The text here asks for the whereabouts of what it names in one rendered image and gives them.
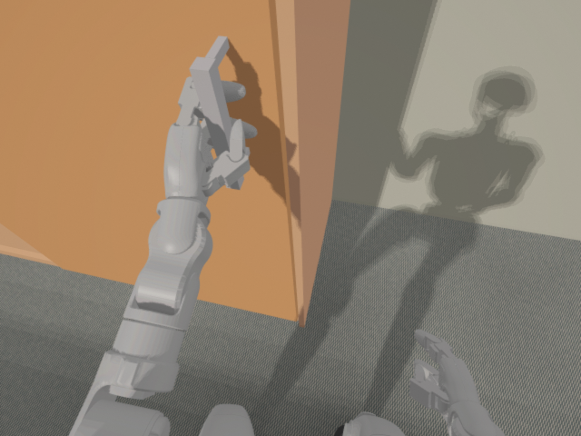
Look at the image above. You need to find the handle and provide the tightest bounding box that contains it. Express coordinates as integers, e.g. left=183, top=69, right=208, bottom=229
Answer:
left=189, top=36, right=250, bottom=190

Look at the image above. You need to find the left robot thigh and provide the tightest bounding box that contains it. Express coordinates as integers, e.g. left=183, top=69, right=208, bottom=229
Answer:
left=199, top=404, right=254, bottom=436

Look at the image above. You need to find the robot thigh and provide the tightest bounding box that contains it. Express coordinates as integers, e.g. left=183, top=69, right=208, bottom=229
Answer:
left=342, top=415, right=406, bottom=436
left=199, top=404, right=254, bottom=436

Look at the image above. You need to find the robot right hand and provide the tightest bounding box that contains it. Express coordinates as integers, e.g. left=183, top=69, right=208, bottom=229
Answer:
left=409, top=329, right=480, bottom=423

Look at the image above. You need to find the wardrobe door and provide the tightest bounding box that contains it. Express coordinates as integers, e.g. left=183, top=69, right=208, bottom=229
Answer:
left=0, top=224, right=40, bottom=253
left=0, top=0, right=299, bottom=322

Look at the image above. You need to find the robot left forearm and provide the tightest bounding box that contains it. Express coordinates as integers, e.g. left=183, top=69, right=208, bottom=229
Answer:
left=68, top=197, right=213, bottom=436

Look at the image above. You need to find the robot left upper arm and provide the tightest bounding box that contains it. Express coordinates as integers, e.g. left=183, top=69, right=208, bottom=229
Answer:
left=74, top=399, right=171, bottom=436

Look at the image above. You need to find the robot right forearm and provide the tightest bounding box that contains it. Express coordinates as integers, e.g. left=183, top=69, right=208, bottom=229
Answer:
left=448, top=401, right=506, bottom=436

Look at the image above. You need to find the robot left hand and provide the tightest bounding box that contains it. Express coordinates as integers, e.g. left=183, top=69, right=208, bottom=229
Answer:
left=163, top=76, right=257, bottom=205

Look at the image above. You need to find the right robot thigh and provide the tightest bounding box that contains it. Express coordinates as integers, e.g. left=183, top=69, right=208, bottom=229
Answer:
left=342, top=415, right=406, bottom=436

